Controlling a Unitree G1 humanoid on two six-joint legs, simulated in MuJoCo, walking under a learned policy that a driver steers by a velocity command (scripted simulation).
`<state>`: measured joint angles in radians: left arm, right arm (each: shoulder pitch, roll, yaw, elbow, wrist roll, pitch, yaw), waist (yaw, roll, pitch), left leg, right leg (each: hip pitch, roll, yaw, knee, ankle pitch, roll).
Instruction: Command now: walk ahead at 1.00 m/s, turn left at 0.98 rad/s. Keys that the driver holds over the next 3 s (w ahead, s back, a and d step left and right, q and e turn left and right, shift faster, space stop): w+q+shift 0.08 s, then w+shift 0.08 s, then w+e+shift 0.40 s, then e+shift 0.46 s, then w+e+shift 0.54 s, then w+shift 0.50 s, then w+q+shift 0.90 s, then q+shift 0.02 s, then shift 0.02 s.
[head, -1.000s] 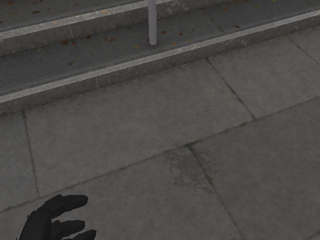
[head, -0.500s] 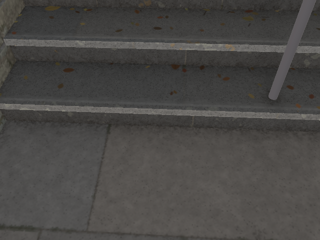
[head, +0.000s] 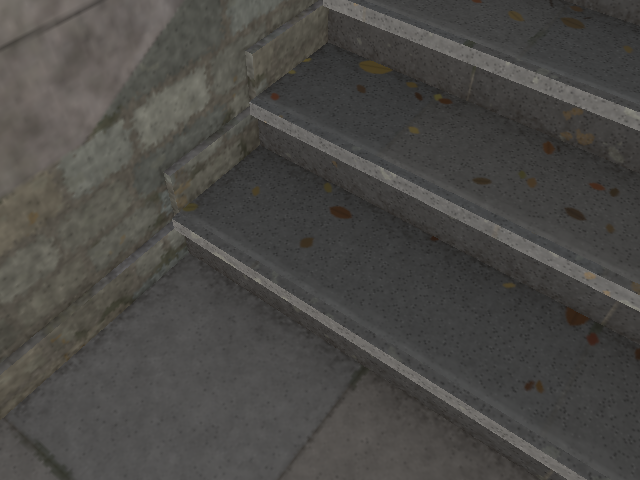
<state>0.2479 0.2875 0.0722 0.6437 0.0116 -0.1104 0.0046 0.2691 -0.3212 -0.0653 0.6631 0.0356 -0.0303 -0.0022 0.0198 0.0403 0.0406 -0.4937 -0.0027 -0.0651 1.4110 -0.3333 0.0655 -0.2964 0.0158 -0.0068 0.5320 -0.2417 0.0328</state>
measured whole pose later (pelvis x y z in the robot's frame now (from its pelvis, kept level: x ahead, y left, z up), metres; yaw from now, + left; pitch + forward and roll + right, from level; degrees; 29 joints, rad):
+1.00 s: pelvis +0.73 +0.01 +0.15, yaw -21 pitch +3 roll +2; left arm 0.36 0.31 0.03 0.63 -0.01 -0.04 0.05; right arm -0.09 -0.28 0.01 0.56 -0.03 -0.08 0.02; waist 0.06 -0.01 0.08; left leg -0.80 0.00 -0.19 1.45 -0.31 0.02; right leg -0.43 0.17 0.10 0.63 -0.23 -0.13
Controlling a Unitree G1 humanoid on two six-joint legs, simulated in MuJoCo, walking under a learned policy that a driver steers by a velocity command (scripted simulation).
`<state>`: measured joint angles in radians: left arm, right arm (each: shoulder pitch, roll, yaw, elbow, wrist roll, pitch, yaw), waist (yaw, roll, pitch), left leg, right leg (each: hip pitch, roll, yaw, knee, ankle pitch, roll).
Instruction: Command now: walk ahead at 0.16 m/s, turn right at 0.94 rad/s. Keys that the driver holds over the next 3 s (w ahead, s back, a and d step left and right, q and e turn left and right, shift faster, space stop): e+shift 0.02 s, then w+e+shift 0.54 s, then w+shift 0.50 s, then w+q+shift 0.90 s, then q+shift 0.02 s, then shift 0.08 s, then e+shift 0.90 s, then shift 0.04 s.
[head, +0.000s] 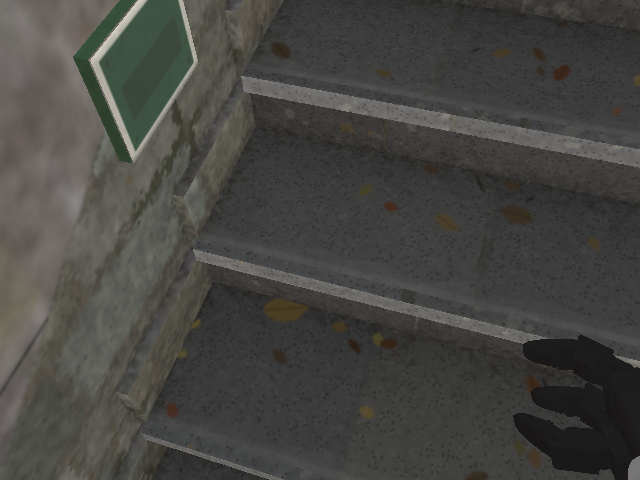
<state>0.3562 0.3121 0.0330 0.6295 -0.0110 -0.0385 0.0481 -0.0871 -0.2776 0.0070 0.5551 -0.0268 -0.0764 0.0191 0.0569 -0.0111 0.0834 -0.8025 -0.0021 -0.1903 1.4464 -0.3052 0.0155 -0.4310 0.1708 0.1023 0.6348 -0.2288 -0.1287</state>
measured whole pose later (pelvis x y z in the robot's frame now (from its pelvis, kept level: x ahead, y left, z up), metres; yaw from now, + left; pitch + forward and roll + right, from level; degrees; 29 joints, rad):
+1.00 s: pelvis +0.49 -0.07 +0.16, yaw -43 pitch -1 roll +0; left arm 0.22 0.27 0.09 0.60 0.01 -0.01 -0.07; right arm 0.38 -0.25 -0.06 0.75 0.03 -0.04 -0.07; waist 0.07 -0.06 0.05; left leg -0.13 0.12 0.07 1.29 -0.40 0.05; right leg -0.31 0.01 -0.02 0.57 -0.22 -0.13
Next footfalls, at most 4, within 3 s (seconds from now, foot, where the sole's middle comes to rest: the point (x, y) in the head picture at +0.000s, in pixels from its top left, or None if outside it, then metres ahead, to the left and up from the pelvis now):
0.40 left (247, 450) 0.40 0.20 -0.60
0.96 right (477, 421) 0.47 -0.20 -0.60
1.32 left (474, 226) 0.78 -0.19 -0.45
1.62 right None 0.98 -0.55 -0.29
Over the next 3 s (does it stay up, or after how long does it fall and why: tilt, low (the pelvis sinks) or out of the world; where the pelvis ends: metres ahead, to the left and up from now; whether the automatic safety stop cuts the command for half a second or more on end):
stays up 1.60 -0.44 0.80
